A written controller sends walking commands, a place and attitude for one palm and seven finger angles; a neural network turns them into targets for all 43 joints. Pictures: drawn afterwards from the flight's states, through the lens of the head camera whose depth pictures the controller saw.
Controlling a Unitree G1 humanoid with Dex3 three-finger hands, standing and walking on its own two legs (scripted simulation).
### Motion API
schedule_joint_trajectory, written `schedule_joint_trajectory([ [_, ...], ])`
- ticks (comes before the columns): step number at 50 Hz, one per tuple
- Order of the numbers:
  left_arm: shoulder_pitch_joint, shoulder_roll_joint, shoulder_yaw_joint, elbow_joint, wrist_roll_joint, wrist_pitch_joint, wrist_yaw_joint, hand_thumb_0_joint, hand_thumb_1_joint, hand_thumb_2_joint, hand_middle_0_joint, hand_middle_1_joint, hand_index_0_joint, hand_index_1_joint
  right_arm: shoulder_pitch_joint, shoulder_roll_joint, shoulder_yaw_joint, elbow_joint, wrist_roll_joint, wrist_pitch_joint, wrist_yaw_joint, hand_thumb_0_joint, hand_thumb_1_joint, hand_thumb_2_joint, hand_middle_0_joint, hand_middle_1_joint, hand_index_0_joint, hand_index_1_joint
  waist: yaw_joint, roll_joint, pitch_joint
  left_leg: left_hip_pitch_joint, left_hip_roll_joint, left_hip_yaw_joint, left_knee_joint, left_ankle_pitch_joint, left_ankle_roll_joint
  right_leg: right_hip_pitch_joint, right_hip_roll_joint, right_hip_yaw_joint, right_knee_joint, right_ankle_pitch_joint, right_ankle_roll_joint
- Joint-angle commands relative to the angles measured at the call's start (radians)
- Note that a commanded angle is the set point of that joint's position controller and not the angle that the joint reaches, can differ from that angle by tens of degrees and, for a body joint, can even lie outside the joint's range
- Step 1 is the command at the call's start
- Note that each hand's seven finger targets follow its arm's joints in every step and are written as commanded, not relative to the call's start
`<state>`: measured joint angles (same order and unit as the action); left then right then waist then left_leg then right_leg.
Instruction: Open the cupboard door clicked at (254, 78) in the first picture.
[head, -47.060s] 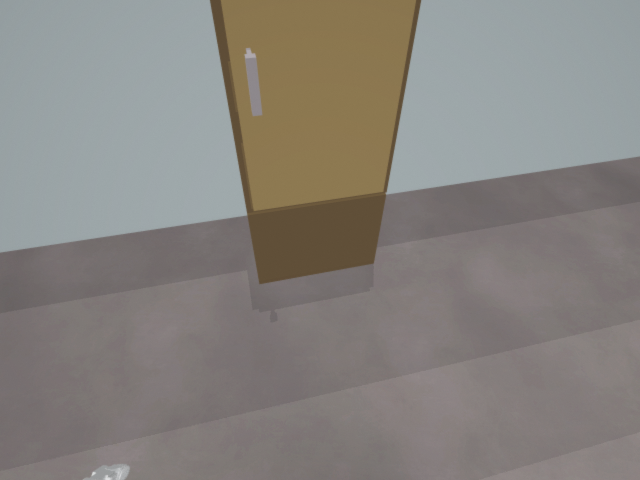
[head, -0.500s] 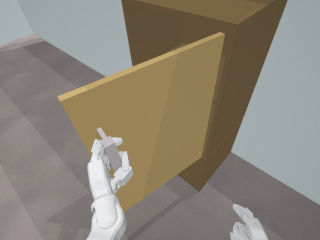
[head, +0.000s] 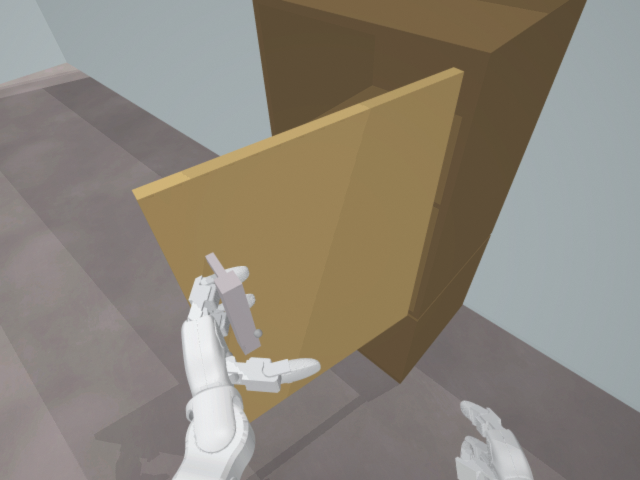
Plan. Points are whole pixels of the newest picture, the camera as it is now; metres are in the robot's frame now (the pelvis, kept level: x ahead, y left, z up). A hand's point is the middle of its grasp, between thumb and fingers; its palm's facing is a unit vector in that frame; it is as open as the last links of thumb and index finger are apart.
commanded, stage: open thumb and fingers to let go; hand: left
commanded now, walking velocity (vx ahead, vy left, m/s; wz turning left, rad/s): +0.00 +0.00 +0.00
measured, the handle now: (231, 304) +0.30 +0.13 +0.09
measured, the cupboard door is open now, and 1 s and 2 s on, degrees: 77 77 77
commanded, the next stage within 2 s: slide the hand sideways off the handle in 0.20 s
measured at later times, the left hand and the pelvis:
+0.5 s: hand (245, 364) +0.23 +0.10 +0.08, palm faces -0.13 -0.99 -0.06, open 16.0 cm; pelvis -0.02 +0.03 -0.01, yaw +0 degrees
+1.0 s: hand (219, 378) +0.21 +0.12 +0.08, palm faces -0.06 -1.00 +0.00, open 16.0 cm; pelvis +0.00 +0.04 -0.01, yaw -2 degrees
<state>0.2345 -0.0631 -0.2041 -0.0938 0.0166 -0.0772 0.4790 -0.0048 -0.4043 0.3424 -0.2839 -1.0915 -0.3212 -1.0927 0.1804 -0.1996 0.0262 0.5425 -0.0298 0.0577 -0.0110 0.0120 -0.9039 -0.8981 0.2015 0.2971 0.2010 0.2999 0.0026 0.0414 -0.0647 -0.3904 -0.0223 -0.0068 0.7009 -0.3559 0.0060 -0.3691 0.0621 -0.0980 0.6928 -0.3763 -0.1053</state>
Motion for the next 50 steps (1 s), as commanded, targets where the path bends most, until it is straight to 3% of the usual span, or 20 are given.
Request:
schedule_joint_trajectory([
  [1,-0.149,-0.034,-0.020,-0.255,0.032,-0.069,0.025,0.000,-0.500,0.300,-0.217,-0.700,-0.217,-0.700,-0.125,-0.072,-0.028,-0.181,0.000,-0.049,0.002,0.000,-0.900,-0.900,0.200,0.300,0.200,0.300,0.007,-0.099,-0.171,0.049,-0.006,-0.023,-0.024,0.186,0.029,0.068,-0.104,0.145,-0.130,0.329,0.090],
  [6,-0.140,-0.064,-0.061,-0.271,0.060,-0.057,0.044,0.000,-0.500,0.300,-0.175,-0.450,-0.175,-0.450,-0.125,-0.070,-0.028,-0.195,-0.004,-0.050,0.006,0.000,-0.900,-0.900,0.200,0.300,0.200,0.300,0.008,-0.101,-0.159,0.050,0.000,-0.026,-0.020,0.193,0.031,0.038,-0.087,0.119,-0.111,0.282,0.077],
  [9,-0.143,-0.063,-0.052,-0.269,0.042,-0.043,0.049,0.000,-0.500,0.300,-0.150,-0.300,-0.150,-0.300,-0.137,-0.069,-0.026,-0.195,-0.001,-0.044,0.007,0.000,-0.900,-0.900,0.200,0.300,0.200,0.300,0.014,-0.101,-0.147,0.051,0.003,-0.027,-0.021,0.181,0.029,0.027,-0.078,0.106,-0.113,0.234,0.069],
  [13,-0.207,-0.077,-0.056,-0.238,0.042,-0.018,0.067,0.000,-0.500,0.300,-0.150,-0.300,-0.150,-0.300,-0.156,-0.071,-0.021,-0.185,-0.001,-0.041,0.006,0.000,-0.900,-0.900,0.200,0.300,0.200,0.300,0.005,-0.098,-0.104,0.047,0.007,-0.035,-0.019,0.143,0.027,-0.022,-0.073,0.096,-0.122,0.142,0.064],
  [15,-0.233,-0.092,-0.066,-0.235,0.045,-0.008,0.077,0.000,-0.500,0.300,-0.150,-0.300,-0.150,-0.300,-0.160,-0.069,-0.020,-0.184,-0.003,-0.041,0.007,0.000,-0.900,-0.900,0.200,0.300,0.200,0.300,0.009,-0.089,-0.118,0.046,0.007,-0.039,-0.018,0.132,0.026,-0.031,-0.070,0.089,-0.115,0.115,0.062],
  [16,-0.250,0.013,-0.239,-0.226,0.116,-0.061,-0.125,0.000,-0.500,0.300,-0.150,-0.300,-0.150,-0.300,-0.096,-0.116,-0.017,-0.159,0.002,-0.042,0.018,0.000,-0.900,-0.900,0.200,0.300,0.200,0.300,-0.093,-0.145,-0.048,0.079,0.001,-0.041,-0.024,0.150,0.040,-0.071,-0.072,0.118,-0.101,0.203,0.075],
  [17,-0.294,0.100,-0.142,-0.285,0.075,-0.109,-0.236,0.000,-0.500,0.300,-0.150,-0.300,-0.150,-0.300,-0.078,-0.108,-0.033,-0.179,0.019,-0.042,0.010,0.000,-0.900,-0.900,0.200,0.300,0.200,0.300,-0.054,-0.090,-0.142,0.078,0.005,-0.035,-0.023,0.170,0.041,-0.030,-0.075,0.117,-0.072,0.249,0.068],
  [19,-0.284,0.151,-0.114,-0.295,0.042,-0.155,-0.359,0.000,-0.500,0.300,-0.150,-0.300,-0.150,-0.300,-0.078,-0.098,-0.020,-0.194,0.024,-0.055,-0.006,0.000,-0.900,-0.900,0.200,0.300,0.200,0.300,-0.029,-0.057,-0.199,0.079,0.004,-0.030,-0.023,0.189,0.043,0.010,-0.077,0.122,-0.052,0.294,0.067],
  [21,-0.276,0.141,-0.114,-0.283,-0.024,-0.171,-0.471,0.000,-0.500,0.300,-0.150,-0.300,-0.150,-0.300,-0.076,-0.097,-0.011,-0.206,0.038,-0.075,-0.014,0.000,-0.900,-0.900,0.200,0.300,0.200,0.300,-0.037,-0.055,-0.178,0.075,0.005,-0.033,-0.029,0.158,0.042,-0.003,-0.071,0.117,-0.062,0.248,0.068],
  [23,-0.265,0.101,-0.096,-0.246,-0.112,-0.148,-0.515,0.000,-0.500,0.300,-0.150,-0.300,-0.150,-0.300,-0.091,-0.096,0.000,-0.224,0.054,-0.092,-0.022,0.000,-0.900,-0.900,0.200,0.300,0.200,0.300,-0.036,-0.078,-0.113,0.054,0.012,-0.046,-0.051,0.081,0.035,-0.031,-0.058,0.098,-0.088,0.134,0.066],
  [25,-0.237,0.102,-0.033,-0.247,-0.170,-0.123,-0.502,0.000,-0.500,0.300,-0.150,-0.300,-0.150,-0.300,-0.109,-0.102,0.001,-0.231,0.063,-0.113,-0.029,0.000,-0.900,-0.900,0.200,0.300,0.200,0.300,-0.013,-0.085,-0.104,0.046,0.014,-0.054,-0.069,0.033,0.029,-0.037,-0.053,0.087,-0.106,0.055,0.067],
  [27,-0.204,0.103,-0.001,-0.239,-0.177,-0.102,-0.461,0.000,-0.500,0.300,-0.150,-0.300,-0.150,-0.300,-0.116,-0.104,0.004,-0.235,0.065,-0.124,-0.025,0.000,-0.900,-0.900,0.200,0.300,0.200,0.300,0.006,-0.082,-0.093,0.037,0.013,-0.064,-0.089,0.005,0.024,-0.042,-0.050,0.070,-0.099,0.018,0.065],
  [31,-0.164,0.108,-0.006,-0.272,-0.100,-0.094,-0.380,0.000,-0.500,0.300,-0.150,-0.300,-0.150,-0.300,-0.089,-0.106,-0.002,-0.245,0.052,-0.129,-0.003,0.000,-0.900,-0.900,0.200,0.300,0.200,0.300,0.003,-0.058,-0.100,0.043,0.025,-0.070,-0.093,0.020,0.021,-0.073,-0.049,0.056,-0.059,0.036,0.061],
  [33,-0.128,0.139,0.014,-0.285,-0.074,-0.095,-0.359,0.000,-0.500,0.300,-0.150,-0.300,-0.150,-0.300,-0.080,-0.109,-0.004,-0.250,0.047,-0.126,0.007,0.000,-0.900,-0.900,0.200,0.300,0.200,0.300,0.012,-0.052,-0.105,0.035,0.027,-0.068,-0.093,0.033,0.017,-0.063,-0.049,0.057,-0.048,0.046,0.056],
  [34,-0.108,0.127,-0.003,-0.299,-0.068,-0.095,-0.360,0.000,-0.500,0.300,-0.150,-0.300,-0.150,-0.300,-0.080,-0.108,-0.004,-0.259,0.045,-0.124,0.011,0.000,-0.900,-0.900,0.200,0.300,0.200,0.300,0.011,-0.051,-0.113,0.034,0.026,-0.062,-0.087,0.036,0.020,-0.063,-0.049,0.059,-0.047,0.046,0.058],
  [37,-0.072,0.170,0.041,-0.299,-0.062,-0.089,-0.358,0.000,-0.500,0.300,-0.150,-0.300,-0.150,-0.300,-0.074,-0.113,-0.005,-0.264,0.044,-0.110,0.011,0.000,-0.900,-0.900,0.200,0.300,0.200,0.300,0.017,-0.066,-0.100,0.013,0.027,-0.054,-0.083,0.043,0.022,-0.047,-0.047,0.068,-0.053,0.051,0.054],
  [41,0.017,0.162,0.047,-0.370,-0.083,-0.088,-0.373,0.000,-0.500,0.300,-0.150,-0.300,-0.150,-0.300,-0.066,-0.107,-0.005,-0.285,0.045,-0.108,0.014,0.000,-0.900,-0.900,0.200,0.300,0.200,0.300,0.024,-0.051,-0.127,0.027,0.029,-0.042,-0.070,0.102,0.019,-0.029,-0.043,0.064,-0.039,0.115,0.055],
  [42,0.057,0.187,0.075,-0.373,-0.088,-0.086,-0.376,0.000,-0.500,0.300,-0.150,-0.300,-0.150,-0.300,-0.061,-0.111,-0.007,-0.284,0.047,-0.106,0.014,0.000,-0.900,-0.900,0.200,0.300,0.200,0.300,0.028,-0.055,-0.129,0.021,0.030,-0.041,-0.064,0.121,0.019,-0.018,-0.041,0.067,-0.038,0.139,0.052],
  [45,0.119,0.173,0.064,-0.431,-0.100,-0.092,-0.391,0.000,-0.500,0.300,-0.150,-0.300,-0.150,-0.300,-0.052,-0.110,-0.008,-0.296,0.048,-0.106,0.016,0.000,-0.900,-0.900,0.200,0.300,0.200,0.300,0.020,-0.057,-0.117,0.017,0.030,-0.032,-0.051,0.140,0.020,-0.029,-0.039,0.065,-0.029,0.170,0.058],
  [50,0.223,0.218,0.101,-0.493,-0.108,-0.121,-0.420,0.000,-0.500,0.300,-0.150,-0.300,-0.150,-0.300,-0.021,-0.117,-0.016,-0.302,0.046,-0.122,0.014,0.000,-0.900,-0.900,0.200,0.300,0.200,0.300,0.012,-0.063,-0.119,-0.001,0.027,-0.031,-0.019,0.182,0.023,-0.035,-0.037,0.070,-0.006,0.230,0.061],
])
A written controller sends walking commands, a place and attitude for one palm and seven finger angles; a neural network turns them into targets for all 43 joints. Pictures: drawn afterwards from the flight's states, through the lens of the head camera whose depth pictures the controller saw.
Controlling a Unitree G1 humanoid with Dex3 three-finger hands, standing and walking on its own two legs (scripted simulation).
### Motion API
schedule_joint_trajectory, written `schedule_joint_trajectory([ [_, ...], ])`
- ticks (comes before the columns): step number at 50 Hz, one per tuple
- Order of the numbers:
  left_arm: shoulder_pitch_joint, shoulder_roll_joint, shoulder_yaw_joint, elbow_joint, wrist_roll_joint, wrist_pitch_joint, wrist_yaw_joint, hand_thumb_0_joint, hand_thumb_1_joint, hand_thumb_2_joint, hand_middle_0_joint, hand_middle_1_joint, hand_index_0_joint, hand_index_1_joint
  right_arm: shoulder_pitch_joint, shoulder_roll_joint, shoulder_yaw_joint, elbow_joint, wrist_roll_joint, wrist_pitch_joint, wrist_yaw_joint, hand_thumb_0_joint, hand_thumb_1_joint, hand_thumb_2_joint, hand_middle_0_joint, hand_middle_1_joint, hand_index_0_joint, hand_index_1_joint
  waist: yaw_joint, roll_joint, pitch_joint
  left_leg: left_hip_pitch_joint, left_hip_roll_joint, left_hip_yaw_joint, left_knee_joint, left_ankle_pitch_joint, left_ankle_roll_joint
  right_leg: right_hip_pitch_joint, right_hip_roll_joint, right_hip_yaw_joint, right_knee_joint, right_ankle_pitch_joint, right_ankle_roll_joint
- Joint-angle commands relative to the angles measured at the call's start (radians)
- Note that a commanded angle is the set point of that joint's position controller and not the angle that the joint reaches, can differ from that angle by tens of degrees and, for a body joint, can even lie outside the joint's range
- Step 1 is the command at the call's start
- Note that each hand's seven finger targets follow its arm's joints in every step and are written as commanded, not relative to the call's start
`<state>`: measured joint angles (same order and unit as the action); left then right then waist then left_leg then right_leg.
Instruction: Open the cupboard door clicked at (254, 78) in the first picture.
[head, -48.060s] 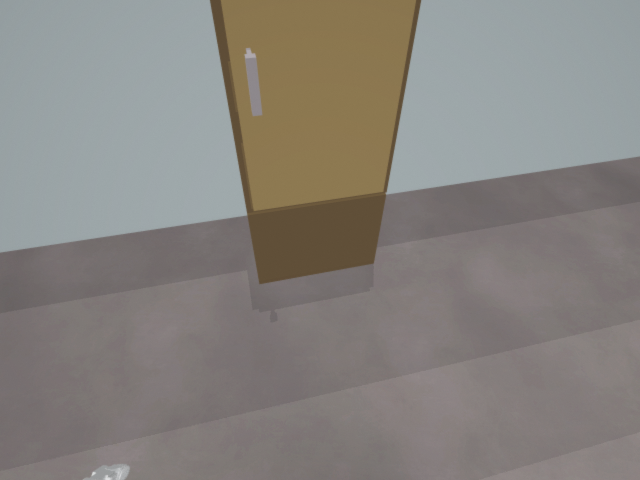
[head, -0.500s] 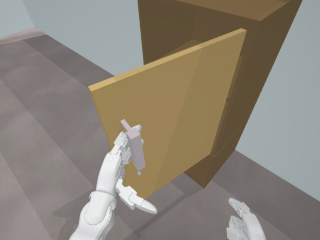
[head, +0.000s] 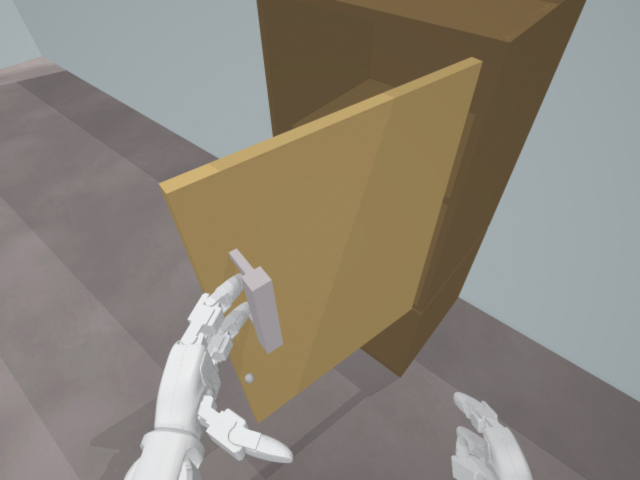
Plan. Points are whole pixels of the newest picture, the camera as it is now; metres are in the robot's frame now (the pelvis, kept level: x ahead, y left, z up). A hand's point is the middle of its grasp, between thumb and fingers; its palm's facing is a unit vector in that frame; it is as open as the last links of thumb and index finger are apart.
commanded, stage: slide the hand sideways off the handle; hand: left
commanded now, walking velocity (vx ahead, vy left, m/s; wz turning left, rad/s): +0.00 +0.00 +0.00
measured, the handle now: (255, 301) +0.30 +0.10 +0.09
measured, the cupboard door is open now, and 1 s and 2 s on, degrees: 77 77 77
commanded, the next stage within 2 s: draw the hand back to the body in 0.50 s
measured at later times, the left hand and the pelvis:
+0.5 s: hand (187, 424) +0.17 +0.14 +0.08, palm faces +0.02 -1.00 -0.06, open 16.3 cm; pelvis +0.00 -0.02 -0.01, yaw +2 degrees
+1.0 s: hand (137, 404) +0.17 +0.18 +0.12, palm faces +0.02 -1.00 -0.06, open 16.3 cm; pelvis +0.00 +0.01 +0.00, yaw +2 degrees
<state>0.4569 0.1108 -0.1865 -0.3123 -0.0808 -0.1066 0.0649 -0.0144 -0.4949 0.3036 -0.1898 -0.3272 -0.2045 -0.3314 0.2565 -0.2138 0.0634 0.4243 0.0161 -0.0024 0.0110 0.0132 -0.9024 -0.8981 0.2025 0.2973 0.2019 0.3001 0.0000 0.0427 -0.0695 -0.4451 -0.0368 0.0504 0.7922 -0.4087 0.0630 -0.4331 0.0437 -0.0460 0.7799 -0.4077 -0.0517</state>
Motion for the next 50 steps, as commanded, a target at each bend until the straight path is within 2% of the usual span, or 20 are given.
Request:
schedule_joint_trajectory([
  [1,0.022,0.055,0.092,-0.291,-0.017,-0.100,-0.017,0.000,-0.500,0.300,-0.150,-0.300,-0.150,-0.300,-0.095,-0.105,-0.055,-0.190,0.000,-0.065,-0.010,0.000,-0.900,-0.900,0.200,0.300,0.200,0.300,0.015,-0.062,-0.125,0.046,0.038,-0.086,-0.099,0.228,-0.031,0.028,-0.019,0.024,-0.091,0.262,0.010],
  [6,0.055,0.092,0.135,-0.307,-0.052,-0.135,-0.077,0.000,-0.500,0.300,-0.150,-0.300,-0.150,-0.300,-0.075,-0.113,-0.060,-0.184,0.004,-0.087,-0.025,0.000,-0.900,-0.900,0.200,0.300,0.200,0.300,-0.002,-0.068,-0.114,0.009,0.028,-0.084,-0.060,0.220,-0.026,0.012,-0.022,0.042,-0.088,0.288,0.020],
  [13,0.179,0.144,0.228,-0.314,-0.118,-0.168,-0.166,0.000,-0.500,0.300,-0.150,-0.300,-0.150,-0.300,-0.065,-0.116,-0.071,-0.181,0.015,-0.114,-0.040,0.000,-0.900,-0.900,0.200,0.300,0.200,0.300,0.014,-0.055,-0.147,-0.045,0.017,-0.083,-0.020,0.224,-0.028,0.043,-0.038,0.075,-0.079,0.356,0.037],
  [15,0.194,0.140,0.227,-0.322,-0.131,-0.173,-0.187,0.000,-0.500,0.300,-0.150,-0.300,-0.150,-0.300,-0.066,-0.116,-0.073,-0.183,0.018,-0.119,-0.042,0.000,-0.900,-0.900,0.200,0.300,0.200,0.300,0.006,-0.048,-0.137,-0.051,0.016,-0.082,-0.012,0.219,-0.028,0.030,-0.041,0.076,-0.081,0.363,0.043],
  [16,0.197,0.147,0.238,-0.318,-0.138,-0.175,-0.196,0.000,-0.500,0.300,-0.150,-0.300,-0.150,-0.300,-0.065,-0.117,-0.074,-0.182,0.019,-0.121,-0.044,0.000,-0.900,-0.900,0.200,0.300,0.200,0.300,0.007,-0.051,-0.128,-0.058,0.016,-0.084,-0.010,0.213,-0.028,0.023,-0.039,0.073,-0.080,0.348,0.042],
  [18,0.175,0.172,0.265,-0.300,-0.147,-0.176,-0.210,0.000,-0.500,0.300,-0.150,-0.300,-0.150,-0.300,-0.069,-0.122,-0.076,-0.177,0.019,-0.123,-0.051,0.000,-0.900,-0.900,0.200,0.300,0.200,0.300,-0.004,-0.076,-0.109,-0.092,0.015,-0.088,0.007,0.182,-0.028,0.013,-0.047,0.099,-0.096,0.310,0.050],
  [20,0.165,0.191,0.301,-0.275,-0.162,-0.180,-0.225,0.000,-0.500,0.300,-0.150,-0.300,-0.150,-0.300,-0.072,-0.123,-0.076,-0.172,0.019,-0.125,-0.058,0.000,-0.900,-0.900,0.200,0.300,0.200,0.300,-0.004,-0.077,-0.091,-0.120,0.014,-0.087,0.021,0.141,-0.030,0.000,-0.058,0.128,-0.120,0.240,0.055],
  [21,0.149,0.210,0.326,-0.274,-0.169,-0.188,-0.230,0.000,-0.500,0.300,-0.150,-0.300,-0.150,-0.300,-0.070,-0.124,-0.077,-0.170,0.020,-0.127,-0.061,0.000,-0.900,-0.900,0.200,0.300,0.200,0.300,-0.002,-0.086,-0.099,-0.126,0.015,-0.089,0.024,0.133,-0.031,0.002,-0.061,0.132,-0.123,0.215,0.054],
  [22,0.163,0.221,0.345,-0.276,-0.175,-0.192,-0.233,0.000,-0.500,0.300,-0.150,-0.300,-0.150,-0.300,-0.076,-0.125,-0.079,-0.168,0.022,-0.129,-0.062,0.000,-0.900,-0.900,0.200,0.300,0.200,0.300,0.008,-0.060,-0.103,-0.124,0.015,-0.089,0.029,0.138,-0.030,0.006,-0.060,0.138,-0.125,0.208,0.049],
  [23,0.150,0.204,0.326,-0.275,-0.183,-0.196,-0.242,0.000,-0.500,0.300,-0.150,-0.300,-0.150,-0.300,-0.078,-0.124,-0.074,-0.172,0.023,-0.134,-0.063,0.000,-0.900,-0.900,0.200,0.300,0.200,0.300,0.000,-0.058,-0.108,-0.123,0.013,-0.088,0.032,0.128,-0.030,0.001,-0.065,0.143,-0.130,0.192,0.054],
  [26,0.112,0.188,0.308,-0.274,-0.205,-0.206,-0.259,0.000,-0.500,0.300,-0.150,-0.300,-0.150,-0.300,-0.081,-0.129,-0.071,-0.168,0.029,-0.151,-0.068,0.000,-0.900,-0.900,0.200,0.300,0.200,0.300,-0.004,-0.026,-0.111,-0.108,0.016,-0.093,0.025,0.120,-0.031,-0.018,-0.058,0.125,-0.130,0.152,0.048],
  [27,0.094,0.181,0.297,-0.273,-0.211,-0.206,-0.261,0.000,-0.500,0.300,-0.150,-0.300,-0.150,-0.300,-0.081,-0.132,-0.071,-0.166,0.028,-0.158,-0.069,0.000,-0.900,-0.900,0.200,0.300,0.200,0.300,-0.010,-0.044,-0.110,-0.109,0.017,-0.098,0.028,0.118,-0.029,-0.019,-0.058,0.127,-0.135,0.145,0.050],
  [30,0.130,0.188,0.304,-0.240,-0.206,-0.196,-0.263,0.000,-0.500,0.300,-0.150,-0.300,-0.150,-0.300,-0.076,-0.132,-0.074,-0.159,0.032,-0.169,-0.071,0.000,-0.900,-0.900,0.200,0.300,0.200,0.300,0.000,-0.048,-0.114,-0.102,0.020,-0.102,0.016,0.124,-0.029,-0.023,-0.053,0.111,-0.128,0.145,0.046],
  [31,0.115,0.196,0.298,-0.267,-0.201,-0.191,-0.262,0.000,-0.500,0.300,-0.150,-0.300,-0.150,-0.300,-0.080,-0.133,-0.073,-0.167,0.032,-0.172,-0.070,0.000,-0.900,-0.900,0.200,0.300,0.200,0.300,0.004,-0.021,-0.126,-0.094,0.019,-0.102,0.006,0.121,-0.027,-0.022,-0.052,0.106,-0.127,0.132,0.043],
  [32,0.097,0.226,0.320,-0.266,-0.194,-0.183,-0.252,0.000,-0.500,0.300,-0.150,-0.300,-0.150,-0.300,-0.079,-0.134,-0.074,-0.160,0.033,-0.173,-0.071,0.000,-0.900,-0.900,0.200,0.300,0.200,0.300,0.006,-0.029,-0.119,-0.090,0.022,-0.104,0.000,0.122,-0.026,-0.017,-0.049,0.100,-0.128,0.116,0.038],
  [34,0.087,0.245,0.340,-0.295,-0.184,-0.167,-0.236,0.000,-0.500,0.300,-0.150,-0.300,-0.150,-0.300,-0.084,-0.129,-0.072,-0.164,0.034,-0.174,-0.075,0.000,-0.900,-0.900,0.200,0.300,0.200,0.300,0.016,0.002,-0.129,-0.067,0.023,-0.103,-0.019,0.128,-0.024,-0.015,-0.043,0.086,-0.125,0.106,0.030],
  [39,0.146,0.246,0.403,-0.274,-0.211,-0.111,-0.223,0.000,-0.500,0.300,-0.150,-0.300,-0.150,-0.300,-0.096,-0.118,-0.068,-0.157,0.040,-0.169,-0.077,0.000,-0.900,-0.900,0.200,0.300,0.200,0.300,0.037,-0.049,-0.111,-0.057,0.027,-0.104,-0.054,0.146,-0.028,0.024,-0.032,0.063,-0.136,0.141,0.030],
  [43,0.126,0.227,0.378,-0.317,-0.230,-0.080,-0.250,0.000,-0.500,0.300,-0.150,-0.300,-0.150,-0.300,-0.103,-0.128,-0.063,-0.156,0.045,-0.183,-0.079,0.000,-0.900,-0.900,0.200,0.300,0.200,0.300,0.028,-0.021,-0.096,-0.007,0.034,-0.110,-0.084,0.188,-0.029,0.020,-0.019,0.026,-0.133,0.199,0.027],
  [46,0.075,0.235,0.352,-0.367,-0.220,-0.061,-0.265,0.000,-0.500,0.300,-0.150,-0.300,-0.150,-0.300,-0.092,-0.139,-0.058,-0.151,0.046,-0.200,-0.079,0.000,-0.900,-0.900,0.200,0.300,0.200,0.300,0.017,0.026,-0.086,0.034,0.041,-0.131,-0.112,0.185,-0.034,-0.006,-0.010,-0.001,-0.130,0.179,0.023],
  [50,0.065,0.258,0.382,-0.372,-0.210,-0.032,-0.262,0.000,-0.500,0.300,-0.150,-0.300,-0.150,-0.300,-0.087,-0.139,-0.057,-0.134,0.043,-0.218,-0.082,0.000,-0.900,-0.900,0.200,0.300,0.200,0.300,0.023,0.016,-0.084,0.064,0.045,-0.147,-0.137,0.192,-0.041,0.000,-0.008,-0.012,-0.141,0.173,0.021],
])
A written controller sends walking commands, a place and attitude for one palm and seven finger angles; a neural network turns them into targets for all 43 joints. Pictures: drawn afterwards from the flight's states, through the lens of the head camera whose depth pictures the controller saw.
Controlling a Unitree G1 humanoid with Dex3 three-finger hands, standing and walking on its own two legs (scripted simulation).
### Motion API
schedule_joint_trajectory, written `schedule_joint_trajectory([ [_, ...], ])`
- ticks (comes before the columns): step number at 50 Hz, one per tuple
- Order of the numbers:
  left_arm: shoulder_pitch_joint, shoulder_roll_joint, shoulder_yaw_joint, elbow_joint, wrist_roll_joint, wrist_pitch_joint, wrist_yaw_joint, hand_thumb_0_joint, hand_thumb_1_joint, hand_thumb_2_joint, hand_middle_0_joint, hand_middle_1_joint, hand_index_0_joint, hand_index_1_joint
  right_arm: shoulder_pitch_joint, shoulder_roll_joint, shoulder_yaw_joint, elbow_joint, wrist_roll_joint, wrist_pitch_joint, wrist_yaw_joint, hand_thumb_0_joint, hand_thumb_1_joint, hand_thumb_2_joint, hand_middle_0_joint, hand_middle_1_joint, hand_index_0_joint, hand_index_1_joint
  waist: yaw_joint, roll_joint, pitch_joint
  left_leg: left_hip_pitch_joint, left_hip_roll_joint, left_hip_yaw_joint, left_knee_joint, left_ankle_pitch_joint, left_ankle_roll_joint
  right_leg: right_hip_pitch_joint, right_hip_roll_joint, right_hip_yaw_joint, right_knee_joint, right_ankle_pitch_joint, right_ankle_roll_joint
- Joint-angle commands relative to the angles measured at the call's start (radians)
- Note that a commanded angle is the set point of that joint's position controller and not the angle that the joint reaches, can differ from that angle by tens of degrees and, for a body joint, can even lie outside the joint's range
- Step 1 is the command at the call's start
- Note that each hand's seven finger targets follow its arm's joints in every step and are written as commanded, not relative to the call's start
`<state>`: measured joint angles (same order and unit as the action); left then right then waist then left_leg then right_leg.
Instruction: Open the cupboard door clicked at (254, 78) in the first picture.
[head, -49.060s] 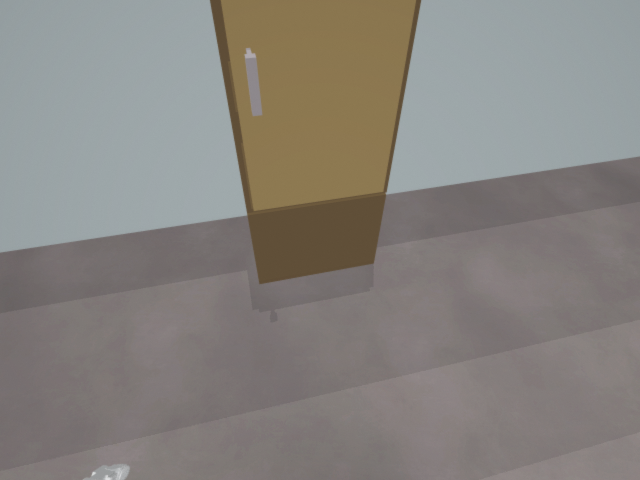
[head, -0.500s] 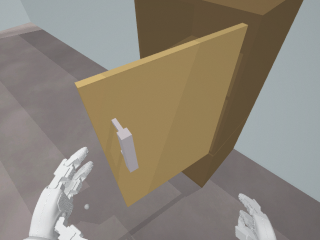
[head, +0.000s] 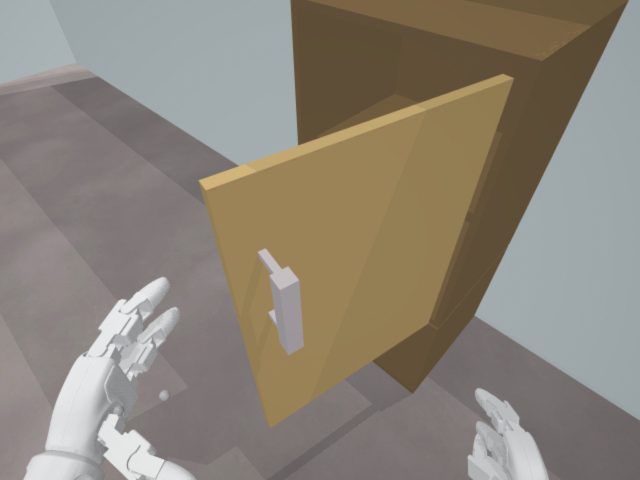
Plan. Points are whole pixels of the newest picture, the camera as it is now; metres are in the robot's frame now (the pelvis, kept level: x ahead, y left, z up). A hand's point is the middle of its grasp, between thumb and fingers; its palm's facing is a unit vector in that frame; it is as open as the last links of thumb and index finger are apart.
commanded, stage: draw the hand back to the body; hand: left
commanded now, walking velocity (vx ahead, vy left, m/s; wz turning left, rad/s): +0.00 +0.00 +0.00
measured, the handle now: (279, 302) +0.30 +0.08 +0.10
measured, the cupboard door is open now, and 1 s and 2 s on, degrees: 77 77 77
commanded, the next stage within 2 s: step back with the hand held close in 1.18 s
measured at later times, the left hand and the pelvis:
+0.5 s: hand (91, 349) +0.20 +0.23 +0.15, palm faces +0.31 -0.88 -0.36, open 12.7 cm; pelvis +0.01 +0.01 +0.03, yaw -1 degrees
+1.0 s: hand (79, 318) +0.21 +0.24 +0.18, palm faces +0.41 -0.83 -0.39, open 7.7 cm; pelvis +0.02 -0.01 +0.04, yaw -2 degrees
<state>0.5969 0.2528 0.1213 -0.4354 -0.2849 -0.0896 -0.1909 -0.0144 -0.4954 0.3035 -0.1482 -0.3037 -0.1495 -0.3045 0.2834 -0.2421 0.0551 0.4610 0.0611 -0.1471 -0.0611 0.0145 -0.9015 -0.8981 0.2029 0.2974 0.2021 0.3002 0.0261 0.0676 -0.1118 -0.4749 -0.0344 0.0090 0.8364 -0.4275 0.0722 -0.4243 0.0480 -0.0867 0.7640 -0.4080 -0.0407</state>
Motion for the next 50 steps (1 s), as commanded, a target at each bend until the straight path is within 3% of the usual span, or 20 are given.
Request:
schedule_joint_trajectory([
  [1,-0.073,0.131,0.099,-0.231,-0.008,-0.039,-0.004,0.000,-0.465,0.315,-0.151,-0.300,-0.151,-0.300,-0.117,-0.109,-0.050,-0.165,-0.001,-0.073,-0.011,0.000,-0.900,-0.900,0.200,0.300,0.200,0.300,0.002,-0.020,-0.024,0.091,0.044,-0.109,-0.191,0.205,-0.055,-0.005,-0.012,0.026,-0.131,0.167,0.008],
  [3,-0.063,0.143,0.131,-0.230,-0.014,-0.022,-0.007,0.000,-0.395,0.345,-0.154,-0.300,-0.154,-0.300,-0.127,-0.109,-0.051,-0.161,-0.002,-0.071,-0.012,0.000,-0.900,-0.900,0.200,0.300,0.200,0.300,0.011,-0.051,-0.040,0.103,0.043,-0.104,-0.199,0.230,-0.055,0.024,-0.013,0.024,-0.140,0.191,0.008],
  [5,-0.058,0.144,0.149,-0.255,-0.022,-0.006,-0.014,0.000,-0.325,0.375,-0.156,-0.300,-0.156,-0.300,-0.133,-0.107,-0.050,-0.161,0.001,-0.070,-0.010,0.000,-0.900,-0.900,0.200,0.300,0.200,0.300,0.021,-0.006,-0.060,0.131,0.043,-0.101,-0.210,0.274,-0.067,0.042,-0.013,0.018,-0.138,0.223,0.006],
  [6,-0.099,0.269,0.171,-0.361,0.131,-0.020,0.129,0.000,-0.290,0.390,-0.158,-0.300,-0.158,-0.300,-0.140,-0.094,-0.048,-0.175,-0.017,-0.057,-0.030,0.000,-0.900,-0.900,0.200,0.300,0.200,0.300,0.053,0.017,-0.038,0.118,0.055,-0.109,-0.251,0.256,-0.061,0.097,-0.030,0.087,-0.189,0.212,-0.009],
  [7,-0.049,0.204,0.143,-0.326,0.149,-0.004,0.195,0.000,-0.255,0.405,-0.159,-0.300,-0.159,-0.300,-0.131,-0.082,-0.043,-0.155,-0.028,-0.052,-0.034,0.000,-0.900,-0.900,0.200,0.300,0.200,0.300,0.036,0.032,0.004,0.120,0.053,-0.104,-0.271,0.204,-0.063,0.092,-0.035,0.089,-0.216,0.180,-0.010],
  [9,0.004,0.115,0.064,-0.305,0.171,0.019,0.236,0.000,-0.185,0.435,-0.161,-0.300,-0.161,-0.300,-0.126,-0.085,-0.037,-0.151,-0.029,-0.034,-0.028,0.000,-0.900,-0.900,0.200,0.300,0.200,0.300,0.018,0.039,0.051,0.135,0.070,-0.128,-0.305,0.205,-0.071,0.097,-0.038,0.076,-0.218,0.171,-0.007],
  [15,-0.066,0.164,0.097,-0.303,0.221,0.007,0.307,0.000,0.025,0.525,-0.169,-0.300,-0.169,-0.300,-0.146,-0.101,-0.045,-0.121,-0.042,-0.014,-0.027,0.000,-0.900,-0.900,0.200,0.300,0.200,0.300,0.014,-0.017,0.044,0.211,0.087,-0.143,-0.387,0.210,-0.073,0.170,-0.039,0.078,-0.270,0.178,0.000],
  [17,-0.093,0.198,0.132,-0.292,0.229,0.002,0.322,0.000,0.095,0.555,-0.171,-0.300,-0.171,-0.300,-0.160,-0.106,-0.044,-0.105,-0.046,-0.014,-0.030,0.000,-0.900,-0.900,0.200,0.300,0.200,0.300,0.022,-0.013,0.046,0.222,0.087,-0.146,-0.411,0.206,-0.075,0.204,-0.038,0.082,-0.284,0.184,-0.002],
  [21,-0.108,0.206,0.160,-0.301,0.231,-0.007,0.333,0.000,0.235,0.615,-0.176,-0.300,-0.176,-0.300,-0.165,-0.100,-0.044,-0.082,-0.048,-0.012,-0.026,0.000,-0.900,-0.900,0.200,0.300,0.200,0.300,0.026,0.037,0.029,0.281,0.090,-0.140,-0.435,0.323,-0.088,0.248,-0.042,0.081,-0.307,0.233,-0.002],
  [28,-0.086,0.221,0.218,-0.243,0.224,-0.010,0.329,0.000,0.480,0.720,-0.185,-0.300,-0.185,-0.300,-0.174,-0.106,-0.056,-0.050,-0.051,-0.001,-0.009,0.000,-0.900,-0.900,0.200,0.300,0.200,0.300,0.033,0.005,0.036,0.330,0.095,-0.112,-0.447,0.500,-0.098,0.302,-0.040,0.083,-0.349,0.316,0.001],
  [33,-0.106,0.261,0.286,-0.220,0.215,-0.018,0.328,0.000,0.655,0.795,-0.191,-0.300,-0.191,-0.300,-0.185,-0.104,-0.064,-0.039,-0.049,0.017,-0.006,0.000,-0.900,-0.900,0.200,0.300,0.200,0.300,0.039,-0.030,0.034,0.342,0.084,-0.083,-0.448,0.523,-0.086,0.333,-0.041,0.091,-0.373,0.363,0.001],
  [38,-0.180,0.295,0.328,-0.226,0.211,-0.028,0.330,0.000,0.830,0.870,-0.198,-0.300,-0.198,-0.300,-0.198,-0.102,-0.067,-0.024,-0.045,0.022,-0.005,0.000,-0.900,-0.900,0.200,0.300,0.200,0.300,0.035,0.025,0.035,0.359,0.074,-0.064,-0.452,0.485,-0.073,0.339,-0.045,0.103,-0.397,0.368,0.001],
  [40,-0.189,0.301,0.342,-0.199,0.205,-0.029,0.331,0.000,0.900,0.900,-0.200,-0.300,-0.200,-0.300,-0.202,-0.101,-0.068,-0.016,-0.044,0.024,-0.007,0.000,-0.900,-0.900,0.200,0.300,0.200,0.300,0.036,0.006,0.037,0.365,0.070,-0.057,-0.452,0.467,-0.063,0.337,-0.045,0.104,-0.408,0.369,0.003],
  [44,-0.167,0.245,0.285,-0.157,0.202,-0.025,0.319,0.000,0.900,0.900,-0.200,-0.300,-0.200,-0.300,-0.209,-0.105,-0.069,-0.013,-0.043,0.030,0.000,0.000,-0.900,-0.900,0.200,0.300,0.200,0.300,0.030,-0.011,0.078,0.363,0.066,-0.052,-0.460,0.445,-0.053,0.327,-0.047,0.107,-0.421,0.365,0.005],
  [47,-0.174,0.272,0.302,-0.168,0.202,-0.031,0.320,0.000,0.900,0.900,-0.200,-0.300,-0.200,-0.300,-0.215,-0.109,-0.075,-0.011,-0.044,0.032,-0.001,0.000,-0.900,-0.900,0.200,0.300,0.200,0.300,0.035,-0.034,0.057,0.365,0.060,-0.043,-0.455,0.427,-0.042,0.348,-0.050,0.116,-0.430,0.378,0.005],
  [50,-0.183,0.291,0.320,-0.192,0.202,-0.040,0.322,0.000,0.900,0.900,-0.200,-0.300,-0.200,-0.300,-0.221,-0.100,-0.074,-0.013,-0.045,0.028,-0.005,0.000,-0.900,-0.900,0.200,0.300,0.200,0.300,0.039,-0.019,0.030,0.378,0.054,-0.033,-0.450,0.425,-0.037,0.354,-0.054,0.123,-0.433,0.392,0.008],
])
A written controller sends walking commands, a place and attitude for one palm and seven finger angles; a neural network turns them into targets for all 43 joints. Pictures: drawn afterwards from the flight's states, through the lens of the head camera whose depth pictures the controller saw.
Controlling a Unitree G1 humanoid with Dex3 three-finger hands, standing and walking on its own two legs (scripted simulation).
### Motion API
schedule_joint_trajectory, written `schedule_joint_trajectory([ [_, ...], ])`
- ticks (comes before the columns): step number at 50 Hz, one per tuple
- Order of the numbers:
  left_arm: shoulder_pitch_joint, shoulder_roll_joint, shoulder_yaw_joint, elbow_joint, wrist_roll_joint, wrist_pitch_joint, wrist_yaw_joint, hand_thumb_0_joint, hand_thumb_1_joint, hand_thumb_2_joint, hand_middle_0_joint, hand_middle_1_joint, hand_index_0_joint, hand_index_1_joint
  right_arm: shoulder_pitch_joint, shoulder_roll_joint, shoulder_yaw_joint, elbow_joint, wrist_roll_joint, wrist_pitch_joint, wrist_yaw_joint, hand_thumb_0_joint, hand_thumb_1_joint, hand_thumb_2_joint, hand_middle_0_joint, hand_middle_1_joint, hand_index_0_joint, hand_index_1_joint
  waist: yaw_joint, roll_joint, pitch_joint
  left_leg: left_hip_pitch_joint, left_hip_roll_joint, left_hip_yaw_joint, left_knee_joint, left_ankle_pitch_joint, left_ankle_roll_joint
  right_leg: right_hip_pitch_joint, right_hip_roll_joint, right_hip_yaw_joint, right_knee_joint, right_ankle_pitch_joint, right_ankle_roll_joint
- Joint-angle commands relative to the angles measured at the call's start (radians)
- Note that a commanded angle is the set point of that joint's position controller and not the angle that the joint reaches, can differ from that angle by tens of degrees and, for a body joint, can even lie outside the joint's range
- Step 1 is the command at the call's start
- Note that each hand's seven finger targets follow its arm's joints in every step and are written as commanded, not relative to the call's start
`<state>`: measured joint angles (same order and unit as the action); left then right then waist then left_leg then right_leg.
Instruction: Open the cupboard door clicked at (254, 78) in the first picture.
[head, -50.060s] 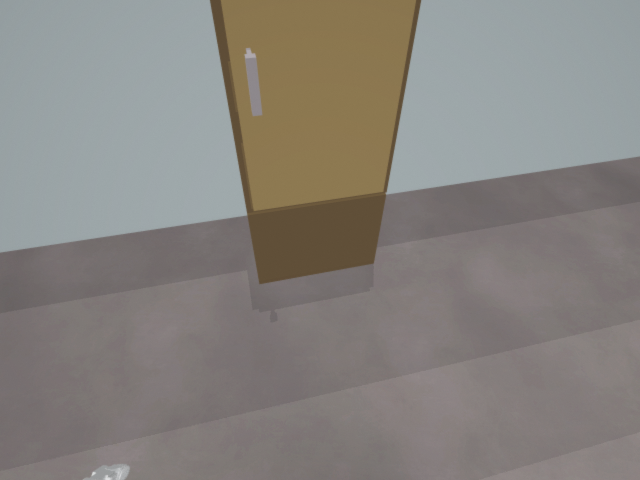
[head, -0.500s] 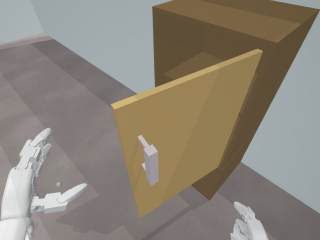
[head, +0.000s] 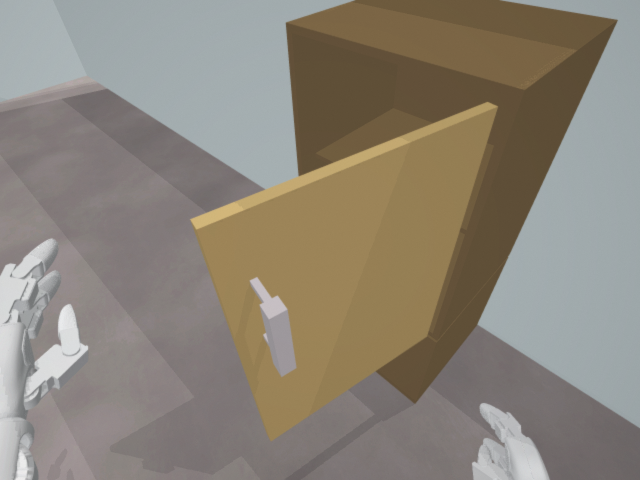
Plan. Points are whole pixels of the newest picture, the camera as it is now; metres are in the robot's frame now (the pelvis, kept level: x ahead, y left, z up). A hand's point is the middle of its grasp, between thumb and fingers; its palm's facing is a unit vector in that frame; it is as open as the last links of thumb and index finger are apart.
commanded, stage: draw the hand back to the body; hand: left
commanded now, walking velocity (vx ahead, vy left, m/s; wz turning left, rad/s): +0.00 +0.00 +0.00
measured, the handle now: (271, 327) +0.28 +0.10 +0.06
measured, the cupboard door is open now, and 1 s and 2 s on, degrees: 77 77 77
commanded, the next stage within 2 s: step back with the hand held close in 0.18 s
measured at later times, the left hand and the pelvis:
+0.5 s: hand (82, 342) +0.19 +0.25 +0.16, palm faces +0.40 -0.79 -0.47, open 7.4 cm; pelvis -0.02 -0.01 +0.00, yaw -1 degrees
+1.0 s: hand out of the picture +0.11 +0.31 +0.15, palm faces +0.43 -0.76 -0.48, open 7.4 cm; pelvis -0.10 +0.04 -0.02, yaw -1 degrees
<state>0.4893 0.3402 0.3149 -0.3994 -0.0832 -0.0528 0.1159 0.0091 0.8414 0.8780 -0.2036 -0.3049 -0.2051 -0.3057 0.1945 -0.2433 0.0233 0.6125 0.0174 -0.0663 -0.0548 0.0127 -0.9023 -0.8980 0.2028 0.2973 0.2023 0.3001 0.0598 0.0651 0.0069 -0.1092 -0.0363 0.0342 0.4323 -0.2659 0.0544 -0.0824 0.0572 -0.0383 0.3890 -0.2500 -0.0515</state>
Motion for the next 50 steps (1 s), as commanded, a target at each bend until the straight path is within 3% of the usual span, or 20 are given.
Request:
schedule_joint_trajectory([
  [1,-0.075,0.202,0.127,-0.222,-0.001,-0.076,0.015,0.000,0.900,0.900,-0.200,-0.300,-0.200,-0.300,-0.134,-0.097,-0.039,-0.162,-0.001,-0.052,-0.012,0.000,-0.900,-0.900,0.200,0.300,0.200,0.300,0.005,-0.020,-0.072,0.007,0.053,-0.060,-0.047,0.260,-0.019,0.009,-0.062,0.078,-0.064,0.231,0.017],
  [7,-0.097,0.209,0.131,-0.219,-0.001,-0.081,0.017,0.000,0.900,0.900,-0.200,-0.300,-0.200,-0.300,-0.138,-0.095,-0.039,-0.149,-0.001,-0.060,-0.014,0.000,-0.900,-0.900,0.200,0.300,0.200,0.300,0.002,0.024,-0.052,0.015,0.050,-0.052,-0.044,0.247,-0.018,0.004,-0.066,0.089,-0.082,0.233,0.016],
  [11,-0.081,0.184,0.114,-0.183,-0.005,-0.081,0.011,0.000,0.900,0.900,-0.200,-0.300,-0.200,-0.300,-0.143,-0.091,-0.041,-0.148,-0.001,-0.057,-0.013,0.000,-0.900,-0.900,0.200,0.300,0.200,0.300,-0.001,-0.025,-0.036,0.017,0.050,-0.048,-0.050,0.225,-0.012,-0.009,-0.065,0.090,-0.092,0.209,0.023],
  [14,-0.078,0.190,0.117,-0.182,-0.003,-0.087,0.012,0.000,0.900,0.900,-0.200,-0.300,-0.200,-0.300,-0.145,-0.092,-0.042,-0.146,0.000,-0.057,-0.011,0.000,-0.900,-0.900,0.200,0.300,0.200,0.300,0.002,-0.020,-0.037,0.019,0.051,-0.051,-0.056,0.210,-0.013,-0.008,-0.065,0.090,-0.095,0.190,0.022],
  [15,-0.177,0.225,0.134,-0.257,-0.002,-0.098,0.017,0.000,0.900,0.900,-0.200,-0.300,-0.200,-0.300,-0.153,-0.096,-0.042,-0.150,0.003,-0.062,-0.012,0.000,-0.900,-0.900,0.200,0.300,0.200,0.300,-0.001,0.008,-0.071,0.031,0.049,-0.053,-0.054,0.209,-0.012,0.002,-0.067,0.095,-0.095,0.189,0.021],
  [16,-0.258,0.366,0.286,-0.275,0.007,-0.139,0.026,0.000,0.900,0.900,-0.200,-0.300,-0.200,-0.300,-0.128,-0.116,-0.050,-0.177,0.015,-0.048,-0.013,0.000,-0.900,-0.900,0.200,0.300,0.200,0.300,-0.033,-0.037,0.011,-0.019,0.068,-0.085,-0.005,0.125,0.010,-0.121,-0.126,0.239,-0.152,0.238,0.039],
  [17,-0.258,0.356,0.275,-0.238,0.015,-0.160,0.023,0.000,0.900,0.900,-0.200,-0.300,-0.200,-0.300,-0.121,-0.104,-0.052,-0.156,0.008,-0.036,-0.013,0.000,-0.900,-0.900,0.200,0.300,0.200,0.300,-0.038,-0.059,0.012,-0.034,0.062,-0.103,0.022,0.089,0.007,-0.122,-0.162,0.258,-0.161,0.243,0.025],
  [18,-0.123,0.276,0.225,-0.144,0.015,-0.151,0.016,0.000,0.900,0.900,-0.200,-0.300,-0.200,-0.300,-0.126,-0.100,-0.058,-0.148,0.004,-0.026,-0.012,0.000,-0.900,-0.900,0.200,0.300,0.200,0.300,-0.040,-0.119,0.000,-0.021,0.061,-0.093,0.042,0.099,0.007,-0.134,-0.175,0.258,-0.157,0.266,0.032],
  [19,-0.067,0.220,0.175,-0.119,0.018,-0.144,0.008,0.000,0.900,0.900,-0.200,-0.300,-0.200,-0.300,-0.118,-0.104,-0.061,-0.157,0.006,-0.012,-0.005,0.000,-0.900,-0.900,0.200,0.300,0.200,0.300,-0.043,-0.132,-0.010,-0.022,0.061,-0.078,0.054,0.113,0.007,-0.138,-0.178,0.245,-0.148,0.291,0.050],
  [21,-0.017,0.185,0.135,-0.120,0.021,-0.141,0.003,0.000,0.900,0.900,-0.200,-0.300,-0.200,-0.300,-0.110,-0.114,-0.068,-0.167,0.011,0.007,0.002,0.000,-0.900,-0.900,0.200,0.300,0.200,0.300,-0.048,-0.091,-0.060,-0.022,0.073,-0.070,0.052,0.146,0.004,-0.125,-0.180,0.222,-0.115,0.318,0.064],
  [23,0.028,0.186,0.136,-0.145,0.021,-0.145,0.008,0.000,0.900,0.900,-0.200,-0.300,-0.200,-0.300,-0.110,-0.119,-0.074,-0.175,0.013,0.021,0.001,0.000,-0.900,-0.900,0.200,0.300,0.200,0.300,-0.049,-0.037,-0.111,-0.018,0.096,-0.075,0.024,0.216,0.005,-0.093,-0.168,0.191,-0.059,0.382,0.070],
  [27,0.022,0.273,0.207,-0.249,0.024,-0.145,0.030,0.000,0.900,0.900,-0.200,-0.300,-0.200,-0.300,-0.120,-0.121,-0.082,-0.199,0.015,0.045,-0.012,0.000,-0.900,-0.900,0.200,0.300,0.200,0.300,-0.048,-0.061,-0.177,-0.051,0.121,-0.086,0.020,0.316,0.007,-0.044,-0.155,0.170,0.022,0.497,0.076],
  [30,0.037,0.300,0.242,-0.308,0.023,-0.149,0.041,0.000,0.900,0.900,-0.200,-0.300,-0.200,-0.300,-0.114,-0.108,-0.083,-0.223,0.018,0.053,-0.021,0.000,-0.900,-0.900,0.200,0.300,0.200,0.300,-0.049,-0.084,-0.213,-0.082,0.129,-0.096,0.031,0.356,0.006,-0.017,-0.149,0.180,0.070,0.539,0.062],
  [32,0.046,0.320,0.264,-0.331,0.023,-0.152,0.049,0.000,0.900,0.900,-0.200,-0.300,-0.200,-0.300,-0.115,-0.111,-0.086,-0.225,0.016,0.055,-0.027,0.000,-0.900,-0.900,0.200,0.300,0.200,0.300,-0.050,-0.033,-0.209,-0.123,0.133,-0.109,0.029,0.340,0.008,-0.007,-0.155,0.188,0.089,0.531,0.053],
  [37,0.103,0.284,0.257,-0.333,0.029,-0.159,0.050,0.000,0.900,0.900,-0.200,-0.300,-0.200,-0.300,-0.105,-0.119,-0.086,-0.237,0.008,0.044,-0.027,0.000,-0.900,-0.900,0.200,0.300,0.200,0.300,-0.044,0.083,-0.159,-0.283,0.179,-0.183,-0.053,0.218,0.029,0.016,-0.099,0.164,0.159,0.296,0.040],
  [38,0.110,0.280,0.258,-0.325,0.032,-0.160,0.050,0.000,0.900,0.900,-0.200,-0.300,-0.200,-0.300,-0.099,-0.115,-0.084,-0.237,0.007,0.041,-0.026,0.000,-0.900,-0.900,0.200,0.300,0.200,0.300,-0.045,0.076,-0.146,-0.309,0.194,-0.187,-0.072,0.185,0.033,0.012,-0.088,0.160,0.183,0.241,0.041],
  [42,0.073,0.252,0.252,-0.288,0.047,-0.171,0.045,0.000,0.900,0.900,-0.200,-0.300,-0.200,-0.300,-0.086,-0.126,-0.087,-0.229,-0.007,0.015,-0.026,0.000,-0.900,-0.900,0.200,0.300,0.200,0.300,-0.049,0.104,-0.054,-0.530,0.273,-0.260,-0.197,-0.144,0.077,0.045,-0.047,0.120,0.317,0.004,0.052],
  [44,0.033,0.238,0.244,-0.261,0.060,-0.176,0.045,0.000,0.900,0.900,-0.200,-0.300,-0.200,-0.300,-0.077,-0.127,-0.086,-0.225,-0.010,0.001,-0.027,0.000,-0.900,-0.900,0.200,0.300,0.200,0.300,-0.057,0.059,-0.005,-0.627,0.298,-0.288,-0.234,-0.311,0.098,0.066,-0.038,0.117,0.360,-0.025,0.059],
  [48,-0.010,0.227,0.220,-0.265,0.055,-0.192,0.039,0.000,0.900,0.900,-0.200,-0.300,-0.200,-0.300,-0.065,-0.126,-0.089,-0.211,-0.007,-0.021,-0.026,0.000,-0.900,-0.900,0.200,0.300,0.200,0.300,-0.070,-0.067,-0.028,-0.488,0.238,-0.275,-0.158,-0.238,0.065,-0.017,-0.052,0.146,0.220,0.047,0.040],
  [50,-0.042,0.222,0.199,-0.307,0.049,-0.202,0.039,0.000,0.900,0.900,-0.200,-0.300,-0.200,-0.300,-0.071,-0.124,-0.085,-0.206,-0.004,-0.033,-0.024,0.000,-0.900,-0.900,0.200,0.300,0.200,0.300,-0.072,-0.029,-0.085,-0.354,0.203,-0.244,-0.140,-0.164,0.029,-0.083,-0.062,0.154,0.185,0.071,0.029],
])
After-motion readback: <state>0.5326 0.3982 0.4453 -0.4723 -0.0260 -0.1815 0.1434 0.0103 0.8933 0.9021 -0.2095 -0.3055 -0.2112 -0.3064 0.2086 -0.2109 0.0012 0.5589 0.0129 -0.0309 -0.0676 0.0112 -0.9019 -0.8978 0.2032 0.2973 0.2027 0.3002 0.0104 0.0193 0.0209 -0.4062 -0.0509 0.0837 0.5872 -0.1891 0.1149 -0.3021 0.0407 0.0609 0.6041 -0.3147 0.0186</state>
